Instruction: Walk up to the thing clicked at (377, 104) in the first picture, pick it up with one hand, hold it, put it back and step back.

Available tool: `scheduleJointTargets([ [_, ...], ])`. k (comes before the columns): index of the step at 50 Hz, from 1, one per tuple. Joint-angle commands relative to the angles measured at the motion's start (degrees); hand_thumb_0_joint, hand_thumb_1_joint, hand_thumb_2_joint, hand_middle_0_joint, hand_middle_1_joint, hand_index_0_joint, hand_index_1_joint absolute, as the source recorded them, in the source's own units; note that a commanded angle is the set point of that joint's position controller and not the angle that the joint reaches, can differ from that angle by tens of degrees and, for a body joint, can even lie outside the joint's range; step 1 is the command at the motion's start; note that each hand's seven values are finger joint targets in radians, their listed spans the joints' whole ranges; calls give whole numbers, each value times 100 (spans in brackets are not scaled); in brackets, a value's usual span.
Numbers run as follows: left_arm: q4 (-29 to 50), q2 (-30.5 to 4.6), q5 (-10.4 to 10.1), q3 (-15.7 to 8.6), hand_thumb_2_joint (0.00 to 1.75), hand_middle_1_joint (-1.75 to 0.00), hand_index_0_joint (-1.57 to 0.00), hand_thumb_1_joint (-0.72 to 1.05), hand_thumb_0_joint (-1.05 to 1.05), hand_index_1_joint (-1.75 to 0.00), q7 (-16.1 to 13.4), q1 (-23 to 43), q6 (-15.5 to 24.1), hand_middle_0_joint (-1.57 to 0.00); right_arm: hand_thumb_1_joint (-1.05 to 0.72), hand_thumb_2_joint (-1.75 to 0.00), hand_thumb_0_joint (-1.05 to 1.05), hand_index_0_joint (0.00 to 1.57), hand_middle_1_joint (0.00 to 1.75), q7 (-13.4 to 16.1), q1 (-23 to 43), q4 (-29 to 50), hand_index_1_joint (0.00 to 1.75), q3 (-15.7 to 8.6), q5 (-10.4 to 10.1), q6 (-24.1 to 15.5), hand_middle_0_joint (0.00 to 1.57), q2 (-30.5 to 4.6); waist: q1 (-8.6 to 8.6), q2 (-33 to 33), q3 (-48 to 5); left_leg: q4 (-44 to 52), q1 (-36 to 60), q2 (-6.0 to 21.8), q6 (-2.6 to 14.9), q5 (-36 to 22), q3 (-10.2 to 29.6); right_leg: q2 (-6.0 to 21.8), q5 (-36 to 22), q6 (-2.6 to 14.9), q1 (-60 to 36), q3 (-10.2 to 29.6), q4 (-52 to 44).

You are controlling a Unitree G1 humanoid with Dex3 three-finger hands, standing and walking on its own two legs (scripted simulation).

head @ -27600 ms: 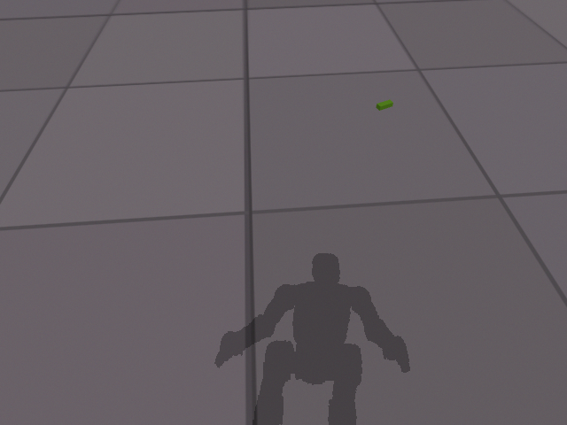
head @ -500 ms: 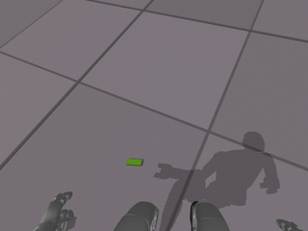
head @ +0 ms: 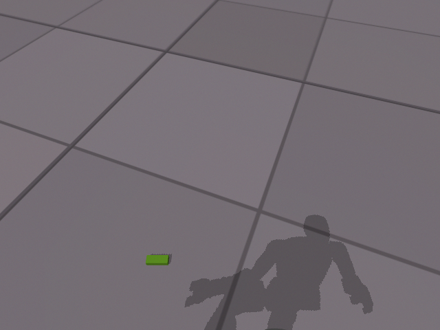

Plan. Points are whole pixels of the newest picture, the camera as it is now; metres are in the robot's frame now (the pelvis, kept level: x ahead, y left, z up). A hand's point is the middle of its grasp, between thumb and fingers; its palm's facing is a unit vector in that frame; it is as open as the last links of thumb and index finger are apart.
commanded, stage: walk up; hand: left
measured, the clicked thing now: (157, 260) +0.49 +0.30 -0.75
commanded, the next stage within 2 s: stand in 0.04 s
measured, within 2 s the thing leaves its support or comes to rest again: neither
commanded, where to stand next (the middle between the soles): +0.10 +0.06 m, yaw +1 degrees
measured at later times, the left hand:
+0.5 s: hand (116, 323) +0.16 +0.22 -0.14, palm faces -0.05 -0.95 -0.31, open 7.4 cm
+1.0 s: hand out of the picture +0.13 +0.24 -0.14, palm faces -0.02 -0.94 -0.35, open 7.4 cm
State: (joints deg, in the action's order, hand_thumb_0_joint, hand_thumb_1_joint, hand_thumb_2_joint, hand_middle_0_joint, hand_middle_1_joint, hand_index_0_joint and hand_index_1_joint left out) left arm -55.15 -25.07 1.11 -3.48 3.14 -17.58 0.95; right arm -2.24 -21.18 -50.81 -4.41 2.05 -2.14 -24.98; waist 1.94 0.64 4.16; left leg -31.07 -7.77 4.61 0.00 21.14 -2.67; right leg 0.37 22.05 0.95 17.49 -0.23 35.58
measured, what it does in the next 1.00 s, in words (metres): steps on the spot: right foot, then left foot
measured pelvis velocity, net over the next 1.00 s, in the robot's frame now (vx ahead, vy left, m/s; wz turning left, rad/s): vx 0.05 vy -0.01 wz -0.01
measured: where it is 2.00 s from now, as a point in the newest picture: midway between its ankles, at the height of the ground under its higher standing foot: outside the picture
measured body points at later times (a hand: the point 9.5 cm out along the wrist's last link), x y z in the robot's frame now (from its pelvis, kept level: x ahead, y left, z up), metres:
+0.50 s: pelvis +0.05 -0.02 +0.01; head +0.05 -0.02 +0.46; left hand +0.16 +0.27 -0.11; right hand +0.14 -0.31 -0.12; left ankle +0.07 +0.13 -0.73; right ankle +0.05 -0.13 -0.73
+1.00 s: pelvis +0.05 -0.01 +0.02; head +0.05 -0.01 +0.47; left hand +0.13 +0.29 -0.11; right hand +0.14 -0.31 -0.11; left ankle +0.07 +0.13 -0.73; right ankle +0.05 -0.13 -0.73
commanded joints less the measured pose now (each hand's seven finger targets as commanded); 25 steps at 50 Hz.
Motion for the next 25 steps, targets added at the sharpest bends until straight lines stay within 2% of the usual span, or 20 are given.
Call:
scheduleJointTargets([
  [1, 231, -1574, 36, -533, 90, -30, -20, 90, 0, -30, -286, -1391, 453, -20, -90, -90, 0, 20, 30, 27, 214, 846, 30, -49, -105, 18, 20, -597, -785, 814, -755, -2480, -2277, -241, 463, -150, 141, 730, -95, 220, -2874, 1552, -1695],
  [2, 518, -1894, 37, -321, 90, -30, -20, 90, 0, -30, -349, -105, 461, -20, -90, -90, 0, 20, 30, 206, 858, 900, 30, -6, -288, 53, 20, -368, -434, 1435, -320, -2281, -2284, -607, 282, 1207, 453, 2355, -1901, 937, -1237, 3172, -2129],
  [3, 550, -1650, -30, -299, 90, -30, -20, 90, 0, -30, -380, 188, 402, -20, -90, -90, 0, 20, 30, 322, 850, 810, 30, -140, -316, 98, 20, -822, -354, 792, -104, -2478, -1351, -342, 335, 1386, 1026, 2358, -2144, 1457, -53, 2954, -1885],
  [4, 728, -1303, -45, -161, 90, -30, -20, 90, 0, -30, -377, 375, 375, -20, -90, -90, 0, 20, 30, 306, 618, 688, 30, -158, -326, 143, 20, -878, -131, 416, 210, -2328, -1285, -339, 283, 1379, 978, 1875, -2160, 1301, 1, 2250, -1803],
  [5, 758, -1167, -69, -96, 90, -30, -20, 90, 0, -30, -414, 510, 358, -20, -90, -90, 0, 20, 30, 293, 451, 532, 30, -115, -336, 141, 20, -709, -88, 701, 8, -1978, -1413, -303, 274, 1346, 859, 1676, -2521, 1180, -539, 1668, -1603],
  [6, 757, -1093, -84, -68, 90, -30, -20, 90, 0, -30, -430, 646, 352, -20, -90, -90, 0, 20, 30, 283, 230, 348, 30, -86, -315, 139, 20, -641, -24, 868, -231, -1425, -1191, -211, 205, 1086, 786, 1491, -2786, 983, -691, 1313, -1458],
  [7, 760, -1040, -139, -17, 90, -30, -20, 90, 0, -30, -415, 685, 361, -20, -90, -90, 0, 20, 30, 266, 234, 273, 30, -129, -245, 135, 20, -772, -7, 833, -342, -1145, -960, -268, 178, 739, 661, 1302, -3247, 826, -674, 1163, -1361],
  [9, 722, -1169, -103, -20, 90, -30, -20, 90, 0, -30, -406, 837, 314, -20, -90, -90, 0, 20, 30, 250, 248, 133, 30, -104, -220, 132, 20, -695, -4, 987, -549, -442, -516, -325, 87, 164, 421, 1223, -3503, 729, -708, 954, -1127],
  [10, 703, -1123, -118, 8, 90, -30, -20, 90, 0, -30, -407, 966, 273, -20, -90, -90, 0, 20, 30, 250, 252, 71, 30, -77, -218, 114, 20, -650, 27, 936, -607, 50, -160, -351, 61, -487, 330, 1131, -3340, 644, -515, 771, -1009],
  [11, 653, -1101, -133, 19, 90, -30, -20, 90, 0, -30, -402, 1006, 239, -20, -90, -90, 0, 20, 30, 247, 327, -36, 30, -90, -194, 97, 20, -728, 24, 742, -539, 403, 310, -348, 70, -1215, 406, 1032, -2542, 500, -53, 743, -1041],
  [12, 621, -967, -148, 71, 90, -30, -20, 90, 0, -30, -402, 985, 206, -20, -90, -90, 0, 20, 30, 240, 548, -33, 30, -89, -155, 70, 20, -819, -25, 460, -483, 615, 511, -154, 115, -1711, 751, 860, -1782, 316, 196, 720, -1091],
  [13, 579, -857, -175, 115, 90, -30, -20, 90, 0, -30, -400, 942, 183, -20, -90, -90, 0, 20, 30, 222, 891, 30, 30, -66, -125, 42, 20, -925, -153, 237, -523, 757, 464, 211, 187, -1787, 1172, 642, -938, 167, 251, 668, -1233],
  [14, 469, -807, -195, 138, 90, -30, -20, 90, 0, -30, -381, 966, 129, -20, -90, -90, 0, 20, 30, 205, 1238, 74, 30, -15, -109, 17, 20, -1051, -269, 101, -257, 1062, -157, 523, 324, -730, 1614, 364, 212, 75, 210, 611, -1431],
  [15, 381, -888, -177, 99, 90, -30, -20, 90, 0, -30, -361, 1062, 96, -20, -90, -90, 0, 20, 30, 177, 1314, -45, 30, -22, -146, 39, 20, -1104, -304, 143, 42, 1115, -1038, 348, 311, 518, 1432, 479, 606, 95, -383, 751, -1728],
  [16, 297, -906, -110, 117, 90, -30, -20, 90, 0, -30, -321, 1244, 114, -20, -90, -90, 0, 20, 30, 159, 1394, -166, 30, 34, -152, 45, 20, -960, -223, 55, 96, 1167, -1054, 179, 234, 446, 1203, 581, 380, 127, -551, 865, -1691],
  [17, 213, -889, -61, 112, 90, -30, -20, 90, 0, -30, -301, 1296, 139, -20, -90, -90, 0, 20, 30, 150, 1383, -272, 30, 80, -180, 18, 20, -842, -169, -11, 65, 1210, -808, 148, 173, -72, 1117, 614, 9, 132, -537, 841, -1615],
  [19, 63, -828, -79, 134, 90, -30, -20, 90, 0, -30, -301, 1219, 212, -20, -90, -90, 0, 20, 30, 169, 1490, -415, 30, 117, -163, -49, 20, -792, -197, -311, -274, 1100, -367, 210, 157, -1341, 1062, 662, -1122, 103, -801, 733, -1586],
  [21, -67, -826, -105, 128, 90, -30, -20, 90, 0, -30, -307, 1284, 238, -20, -90, -90, 0, 20, 30, 187, 1479, -557, 30, 155, -177, -90, 20, -722, -198, -178, -522, 1027, -115, 263, 154, -2179, 1028, 639, -1894, 60, -1107, 624, -1534],
  [25, -259, -750, -122, 143, 90, -30, -20, 90, 0, -30, -302, 1460, 211, -20, -90, -90, 0, 20, 30, 212, 1700, -732, 30, 186, -199, -97, 20, -729, -195, -184, -661, 1118, 117, 304, 104, -2381, 939, 629, -2197, 29, -1209, 549, -1642],
])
